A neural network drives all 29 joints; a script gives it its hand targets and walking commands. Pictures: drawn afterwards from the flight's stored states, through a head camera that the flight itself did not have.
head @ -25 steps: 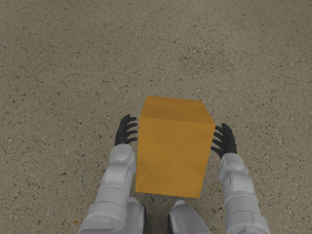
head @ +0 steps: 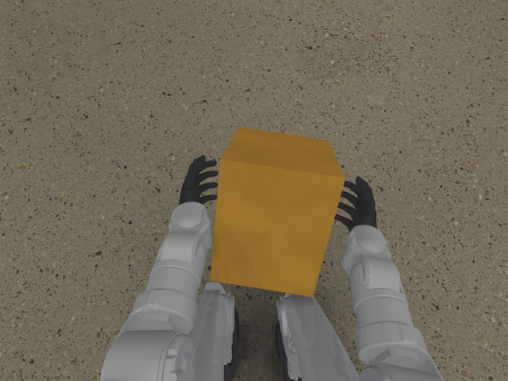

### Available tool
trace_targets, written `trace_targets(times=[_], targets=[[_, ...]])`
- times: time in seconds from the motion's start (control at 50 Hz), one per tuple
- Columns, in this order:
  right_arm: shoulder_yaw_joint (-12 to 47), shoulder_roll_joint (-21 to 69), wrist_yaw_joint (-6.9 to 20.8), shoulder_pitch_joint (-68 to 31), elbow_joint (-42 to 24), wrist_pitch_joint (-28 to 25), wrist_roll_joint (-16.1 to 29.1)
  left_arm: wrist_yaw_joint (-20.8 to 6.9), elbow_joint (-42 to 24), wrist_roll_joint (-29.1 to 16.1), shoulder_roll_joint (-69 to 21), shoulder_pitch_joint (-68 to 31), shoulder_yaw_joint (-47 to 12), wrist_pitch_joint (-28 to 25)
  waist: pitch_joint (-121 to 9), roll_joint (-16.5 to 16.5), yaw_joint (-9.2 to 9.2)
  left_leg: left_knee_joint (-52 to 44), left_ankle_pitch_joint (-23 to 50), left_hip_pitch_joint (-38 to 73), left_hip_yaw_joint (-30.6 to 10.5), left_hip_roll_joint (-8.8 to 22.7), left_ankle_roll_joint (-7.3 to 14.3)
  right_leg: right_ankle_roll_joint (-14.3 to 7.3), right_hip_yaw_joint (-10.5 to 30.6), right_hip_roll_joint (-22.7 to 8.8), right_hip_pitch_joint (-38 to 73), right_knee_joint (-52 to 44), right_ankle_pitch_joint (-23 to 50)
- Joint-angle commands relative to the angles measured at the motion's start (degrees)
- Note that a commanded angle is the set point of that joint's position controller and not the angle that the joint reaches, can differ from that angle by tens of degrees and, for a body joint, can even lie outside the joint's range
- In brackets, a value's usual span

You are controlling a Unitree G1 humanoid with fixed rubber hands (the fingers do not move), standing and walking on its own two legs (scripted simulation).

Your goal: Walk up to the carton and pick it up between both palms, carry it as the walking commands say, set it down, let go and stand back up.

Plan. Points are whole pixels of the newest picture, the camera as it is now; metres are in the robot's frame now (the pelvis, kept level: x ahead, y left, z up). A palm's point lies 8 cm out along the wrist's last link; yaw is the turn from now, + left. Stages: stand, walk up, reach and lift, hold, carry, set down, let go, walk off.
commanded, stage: set down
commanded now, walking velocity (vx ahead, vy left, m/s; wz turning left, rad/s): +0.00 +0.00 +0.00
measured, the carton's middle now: (272, 205) +0.42 -0.05 -0.18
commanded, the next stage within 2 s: none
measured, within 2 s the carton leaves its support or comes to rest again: neither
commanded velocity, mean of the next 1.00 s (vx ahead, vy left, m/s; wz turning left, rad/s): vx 0.00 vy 0.00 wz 0.00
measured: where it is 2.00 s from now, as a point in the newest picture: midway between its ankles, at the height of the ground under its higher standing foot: (259, 362)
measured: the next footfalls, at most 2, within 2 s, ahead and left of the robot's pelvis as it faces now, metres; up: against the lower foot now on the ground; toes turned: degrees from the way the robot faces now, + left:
none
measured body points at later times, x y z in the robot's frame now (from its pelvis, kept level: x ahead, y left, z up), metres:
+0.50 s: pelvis -0.03 +0.00 -0.08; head +0.19 +0.01 +0.31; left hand +0.44 +0.10 -0.16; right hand +0.38 -0.18 -0.15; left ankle +0.10 +0.09 -0.58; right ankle +0.05 -0.10 -0.58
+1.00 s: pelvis -0.07 +0.02 -0.16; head +0.27 +0.02 +0.12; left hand +0.46 +0.09 -0.30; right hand +0.41 -0.18 -0.29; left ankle +0.10 +0.09 -0.58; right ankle +0.05 -0.10 -0.58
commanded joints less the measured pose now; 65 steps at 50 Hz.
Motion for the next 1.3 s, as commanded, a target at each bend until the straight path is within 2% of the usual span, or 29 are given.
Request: trace_targets(times=[0.0,0.12,0.2,0.26,0.34,0.4,0.42,0.44,0.46,0.5,0.6,0.62,0.66,0.72,0.76,0.78,0.82,0.86,0.88,0.92,0.94,0.96,0.98,1.0,1.04,1.06,1.12,1.18,1.28], targets=[[36.37,50.31,15.46,-45.24,-6.02,-2.35,5.5,-15.79,-3.5,-4.39,-56.15,-35.85,-28.12,-0.85,-54.91,-1.3,-1.37,-3.54,10.85,31.5,-3.82,-5.33,-0.09,3.29,5.17,4.33,14.34,-12.71,14.08],[37.33,47.64,14.78,-53.88,-9.69,-1.95,7.07,-14.99,-1.73,-4.37,-55.97,-40.35,-26.2,0.49,-60.65,0.77,0.41,0.77,10.06,30.11,-3.64,-5.32,-0.35,2.86,4.07,4.71,10.18,-7.61,12.29],[38.6,48.86,14.83,-56.5,-10.22,-1.59,8.66,-14.44,-3.83,-6.51,-56.93,-43.57,-27.79,0.66,-65.5,1.77,-0.31,3.62,9.91,30.6,-3.36,-5.99,-0.34,2.81,3.51,4.82,9.97,-5.41,11.83],[32.87,46.4,15.12,-55.22,-4.86,-0.55,6.31,-14.25,-0.84,-6.29,-58.31,-45.37,-28.32,2.24,-62.49,5.24,-4.24,3.93,7.04,29.34,-2.88,-5.92,-1.64,1.73,2.57,4.53,5.35,-4.52,9.57],[33.86,47.98,15.88,-58.07,-5.27,-0.18,7.56,-14.54,0.93,-5.9,-57.48,-44.84,-25.77,2.42,-61.61,4.55,-1.79,6.35,8.57,25.96,-2.07,-6.04,-1.08,2.34,2.89,4.95,5.53,-3.28,11.15],[30.84,45.05,16.41,-58.96,-2.83,0.07,6.76,-13.61,-1.6,-7.6,-57.64,-51.15,-26.31,2.24,-63.82,3.96,-4.48,7.71,7.78,26.57,-3.0,-5.54,-1.48,1.86,1.96,4.96,0.29,-0.95,9.81],[32.19,45.31,16.56,-61.05,-4.95,-0.59,7.95,-13.51,-3.6,-7.62,-58.01,-51.56,-26.35,1.81,-65.78,6.34,-2.06,8.46,10.3,27.17,-2.12,-6.17,-1.6,1.63,2.02,5.32,0.05,0.14,11.92],[30.88,45.16,16.6,-61.67,-4.87,-0.9,7.51,-13.3,-2.93,-8.1,-57.24,-52.57,-26.81,1.63,-67.13,6.2,-4.21,9.42,10.67,28.11,-2.88,-5.98,-1.72,1.54,1.42,5.17,-2.28,1.27,12.43],[32.17,45.3,17.02,-61.47,-3.83,-0.44,8.23,-12.99,-3.39,-8.13,-56.36,-51.83,-27.59,1.73,-66.4,5.1,-2.4,9.68,9.88,27.36,-3.02,-5.89,-1.59,1.58,1.37,4.85,-3.13,2.32,12.16],[29.09,43.12,17.16,-61.27,-1.5,-0.55,6.61,-12.58,-2.58,-8.12,-56.18,-54.08,-26.62,1.81,-64.99,5.84,-4.25,10.59,10.13,26.25,-3.04,-5.48,-2.04,1.31,1.3,5.32,-6.56,3.31,11.8],[28.01,43.87,17.74,-63.64,-0.86,-0.36,6.72,-11.86,1.39,-7.87,-57.45,-52.81,-24.55,2.59,-64.74,4.7,-4.14,11.93,7.69,25.4,-3.52,-5.72,-1.72,1.5,0.24,4.79,-10.48,5.06,9.08],[29.69,44.73,17.83,-64.08,-2.01,-0.47,7.69,-12.12,-0.36,-7.55,-57.84,-52.07,-24.51,2.22,-69.11,5.07,-2.24,13.2,12.11,26.62,-2.41,-6.0,-1.66,1.97,-0.14,4.96,-9.28,5.78,12.6],[29.72,42.91,18.2,-65.21,-3.75,-0.92,8.69,-11.58,-3.04,-9.78,-58.79,-54.89,-27.59,1.84,-74.01,6.15,-5.32,14.58,14.21,29.84,-4.3,-5.47,-1.92,1.88,-0.56,4.95,-11.78,8.05,14.32],[30.83,40.6,18.01,-68.66,-6.78,-1.08,9.79,-10.84,-4.45,-9.63,-57.61,-56.39,-27.02,2.36,-73.31,7.02,-2.92,16.64,14.68,28.99,-3.21,-6.02,-1.72,1.4,0.01,4.8,-13.39,8.52,12.91],[27.84,39.27,18.46,-69.36,-2.65,-0.23,8.38,-10.12,-3.69,-10.06,-55.52,-59.08,-27.66,3.07,-70.97,5.33,-4.82,15.72,8.25,28.33,-4.89,-5.94,-1.94,1.68,-1.86,4.49,-18.67,10.33,8.23],[29.46,39.43,18.55,-71.56,-4.94,-0.31,9.71,-10.03,-5.5,-10.09,-55.54,-59.97,-27.82,3.09,-74.47,5.47,-2.96,16.99,10.17,28.32,-4.13,-6.07,-1.67,1.48,-1.1,4.38,-17.13,10.98,9.29],[31.87,36.61,18.51,-76.54,-11.68,-0.31,11.59,-9.41,-11.22,-13.15,-56.25,-65.1,-30.86,3.6,-85.6,4.73,-4.46,18.34,11.62,35.34,-6.83,-5.06,-1.77,1.1,-1.68,4.21,-16.15,13.1,11.19],[34.41,35.84,18.22,-80.73,-15.55,0.5,14.28,-8.85,-13.49,-13.11,-54.45,-64.91,-31.89,4.95,-93.82,5.15,-2.09,20.32,13.52,38.61,-5.74,-5.48,-1.09,1.15,-2.3,3.91,-14.49,14.12,10.87],[33.22,33.5,17.77,-83.0,-15.51,0.56,14.11,-8.45,-15.16,-14.21,-53.5,-68.43,-32.9,5.28,-98.53,3.49,-4.43,21.19,10.54,39.94,-6.61,-5.58,-1.39,1.01,-2.61,3.81,-13.54,15.04,9.68],[34.42,30.33,16.63,-82.93,-16.25,2.16,14.03,-7.25,-16.67,-14.18,-47.97,-68.22,-31.56,6.74,-106.74,0.51,-3.01,21.85,9.72,46.17,-6.97,-5.39,-1.23,1.18,-3.06,3.36,-10.88,16.01,8.93],[34.69,29.27,15.69,-80.33,-16.13,2.21,13.58,-6.92,-18.65,-15.38,-47.23,-69.74,-34.24,7.25,-113.18,1.19,-5.36,22.68,9.35,48.68,-7.86,-4.76,-2.03,0.43,-2.83,3.11,-7.8,16.78,10.88],[36.59,28.47,15.39,-81.2,-18.33,2.5,16.18,-7.07,-21.25,-15.63,-45.63,-70.35,-36.36,8.07,-116.59,3.23,-4.78,24.6,15.51,51.79,-6.65,-3.75,-2.19,0.5,-3.01,3.17,-7.26,17.68,14.98],[38.93,27.7,15.04,-79.85,-21.14,2.66,16.69,-7.04,-25.24,-17.97,-46.59,-72.85,-39.14,8.25,-119.76,2.95,-7.16,25.61,21.95,54.29,-6.79,-3.38,-1.95,0.79,-3.56,3.53,-4.56,18.11,19.8],[41.77,29.6,14.74,-83.92,-25.44,3.12,19.37,-7.12,-29.08,-17.98,-45.06,-75.0,-39.6,8.17,-122.07,4.63,-4.65,27.51,23.16,54.32,-5.58,-3.2,-1.43,1.45,-2.3,3.56,-4.09,18.67,18.88],[40.72,28.25,13.21,-86.6,-26.62,4.12,18.29,-7.08,-30.44,-18.95,-42.8,-81.84,-39.61,8.72,-119.99,2.83,-4.85,28.45,19.24,48.83,-3.89,-4.19,-0.68,1.37,-1.96,4.1,-1.33,19.54,16.55],[38.4,27.91,12.82,-87.8,-25.87,4.28,18.15,-7.19,-26.88,-20.01,-45.87,-79.27,-40.15,9.82,-116.06,5.54,-5.53,27.85,16.85,46.8,-3.75,-4.05,-1.28,0.89,-1.83,4.06,-3.43,19.64,14.7],[35.9,30.57,12.06,-92.26,-21.2,4.66,16.3,-8.44,-15.4,-18.89,-46.33,-77.62,-33.64,9.84,-100.79,0.78,-4.57,25.74,6.31,33.16,-3.3,-4.56,-0.23,1.19,-1.42,3.64,-7.36,17.55,6.85],[32.74,36.97,13.35,-90.34,-9.49,4.21,13.37,-11.68,-5.97,-16.91,-50.16,-78.83,-29.18,7.98,-86.95,0.53,-6.74,26.91,0.91,20.08,-3.66,-4.21,0.17,1.29,-0.37,2.96,-12.25,17.16,3.47],[27.51,38.62,15.9,-90.83,-0.8,1.43,11.69,-13.89,1.6,-12.4,-48.21,-76.93,-23.33,5.27,-81.24,3.22,-2.67,29.07,1.85,17.38,-3.6,-3.26,-0.05,1.02,-0.9,3.21,-21.45,20.78,2.91]])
